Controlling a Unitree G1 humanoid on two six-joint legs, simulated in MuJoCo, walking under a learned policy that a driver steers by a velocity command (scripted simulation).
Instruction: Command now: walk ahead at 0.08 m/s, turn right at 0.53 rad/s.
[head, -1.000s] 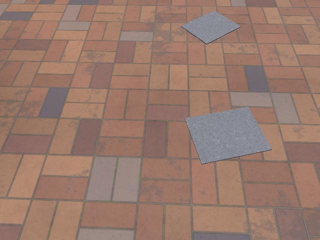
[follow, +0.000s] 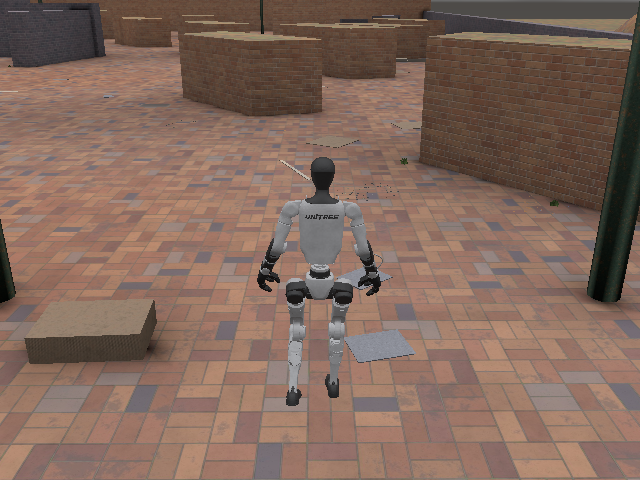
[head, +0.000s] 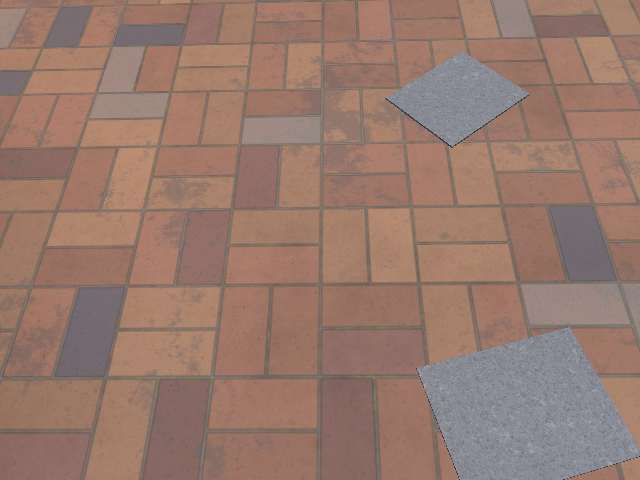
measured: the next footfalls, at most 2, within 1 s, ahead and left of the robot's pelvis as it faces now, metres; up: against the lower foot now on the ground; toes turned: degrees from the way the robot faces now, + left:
left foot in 0.34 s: +0.15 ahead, +0.16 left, +0.00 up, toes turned -18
right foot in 0.74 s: +0.04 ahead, -0.09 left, +0.00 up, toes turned -27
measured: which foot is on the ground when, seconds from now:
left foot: up 0.00-0.32, down 0.34-0.76, up 0.78-1.00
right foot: down 0.00-0.34, up 0.36-0.72, down 0.74-1.00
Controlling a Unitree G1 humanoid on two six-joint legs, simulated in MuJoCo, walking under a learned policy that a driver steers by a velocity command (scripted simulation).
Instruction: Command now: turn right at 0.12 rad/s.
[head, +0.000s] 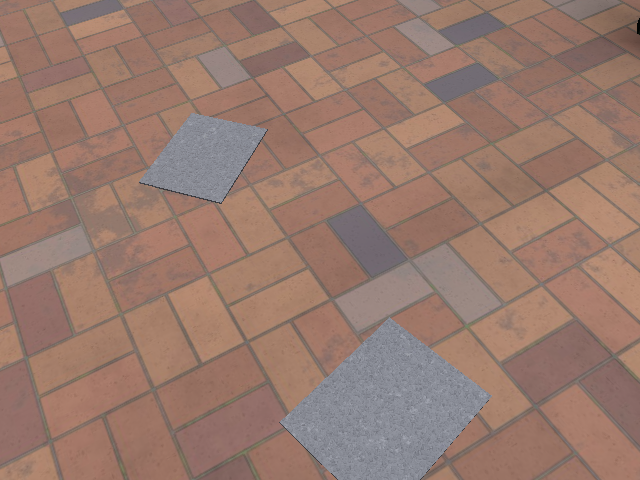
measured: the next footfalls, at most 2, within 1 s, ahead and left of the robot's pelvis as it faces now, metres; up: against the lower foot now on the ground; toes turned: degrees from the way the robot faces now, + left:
left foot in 0.08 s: +0.04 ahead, +0.15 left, +0.00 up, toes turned +0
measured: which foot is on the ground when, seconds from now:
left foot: up 0.00-0.06, down 0.08-0.62, up 0.64-1.00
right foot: down 0.00-1.00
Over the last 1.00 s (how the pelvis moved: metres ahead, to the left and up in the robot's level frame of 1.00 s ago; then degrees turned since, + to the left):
0.05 0.02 0.02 -29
